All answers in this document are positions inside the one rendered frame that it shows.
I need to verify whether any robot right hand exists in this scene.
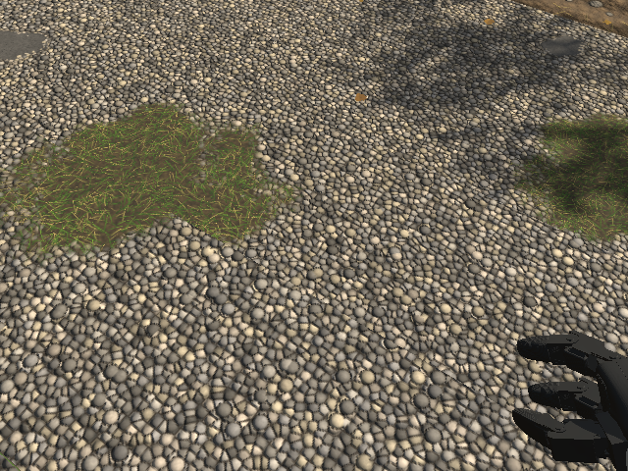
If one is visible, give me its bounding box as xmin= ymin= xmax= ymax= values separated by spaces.
xmin=512 ymin=330 xmax=628 ymax=471

